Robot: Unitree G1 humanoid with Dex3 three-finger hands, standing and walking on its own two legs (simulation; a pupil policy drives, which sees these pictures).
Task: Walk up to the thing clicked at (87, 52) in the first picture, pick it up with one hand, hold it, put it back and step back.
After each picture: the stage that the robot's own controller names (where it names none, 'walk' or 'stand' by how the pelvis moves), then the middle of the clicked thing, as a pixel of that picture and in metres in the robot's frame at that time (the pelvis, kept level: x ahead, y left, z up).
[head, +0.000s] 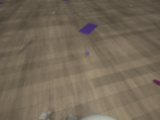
stand; (87, 53) +1.38 +0.10 -0.72
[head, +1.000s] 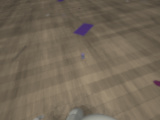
walk; (82, 56) +1.24 +0.26 -0.72
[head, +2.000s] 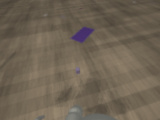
walk; (77, 70) +0.82 +0.28 -0.71
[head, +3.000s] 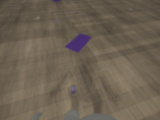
walk; (73, 90) +0.50 +0.21 -0.69
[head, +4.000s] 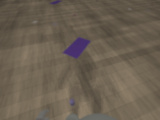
stand; (72, 102) +0.34 +0.21 -0.71
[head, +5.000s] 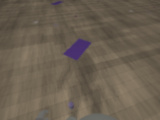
stand; (71, 105) +0.31 +0.21 -0.72
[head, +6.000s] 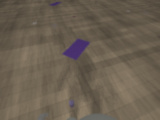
stand; (71, 103) +0.34 +0.21 -0.73
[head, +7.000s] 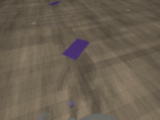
stand; (71, 104) +0.33 +0.22 -0.73
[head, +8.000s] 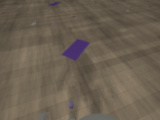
stand; (70, 105) +0.32 +0.22 -0.73
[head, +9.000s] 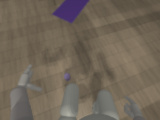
go down; (67, 77) +0.37 +0.23 -0.48
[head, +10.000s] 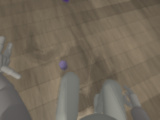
go down; (63, 65) +0.40 +0.26 -0.32
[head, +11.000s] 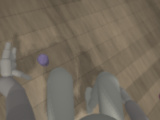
close in; (43, 60) +0.37 +0.29 -0.24
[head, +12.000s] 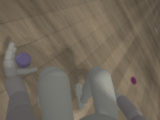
close; (23, 61) +0.37 +0.30 -0.21
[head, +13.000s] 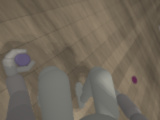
lift; (23, 61) +0.36 +0.31 -0.22
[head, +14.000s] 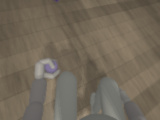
lift; (51, 68) +0.31 +0.27 -0.08
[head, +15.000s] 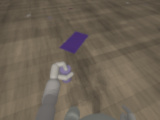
hold; (66, 74) +0.33 +0.17 +0.04
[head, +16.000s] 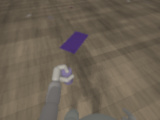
hold; (67, 76) +0.33 +0.17 +0.00
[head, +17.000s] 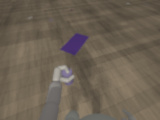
hold; (67, 76) +0.33 +0.17 +0.00
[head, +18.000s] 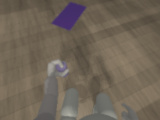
crouch; (62, 69) +0.37 +0.20 -0.07
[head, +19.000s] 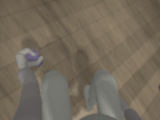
lower; (35, 59) +0.39 +0.30 -0.18
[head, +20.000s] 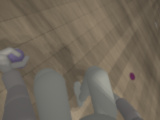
lower; (18, 59) +0.38 +0.32 -0.22
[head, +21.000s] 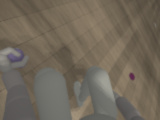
lower; (18, 59) +0.38 +0.32 -0.22
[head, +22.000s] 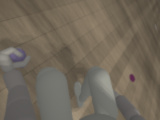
lower; (19, 58) +0.37 +0.32 -0.22
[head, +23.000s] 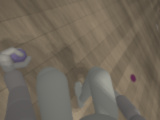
loosen; (20, 59) +0.37 +0.32 -0.22
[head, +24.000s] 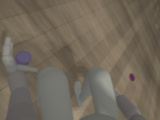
withdraw; (23, 60) +0.36 +0.30 -0.22
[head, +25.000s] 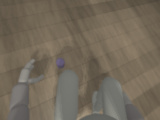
walk; (60, 63) +0.39 +0.27 -0.29
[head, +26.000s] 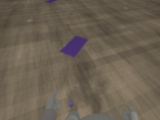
stand; (70, 103) +0.33 +0.20 -0.65
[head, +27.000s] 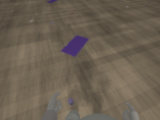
stand; (70, 101) +0.35 +0.22 -0.67
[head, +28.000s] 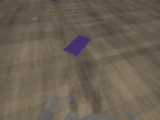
stand; (71, 100) +0.35 +0.21 -0.68
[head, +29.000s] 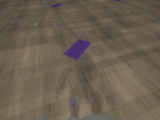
walk; (72, 103) +0.36 +0.21 -0.72
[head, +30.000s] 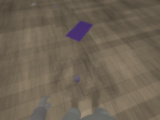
walk; (77, 79) +0.55 +0.17 -0.70
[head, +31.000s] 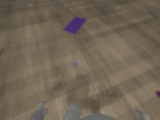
walk; (75, 63) +0.85 +0.28 -0.69
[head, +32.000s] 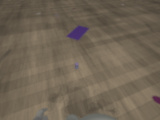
stand; (76, 65) +0.96 +0.24 -0.71
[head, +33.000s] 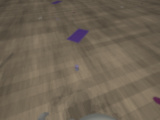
stand; (76, 67) +0.96 +0.26 -0.73
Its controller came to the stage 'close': yes
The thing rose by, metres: 0.71
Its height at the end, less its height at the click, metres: +0.00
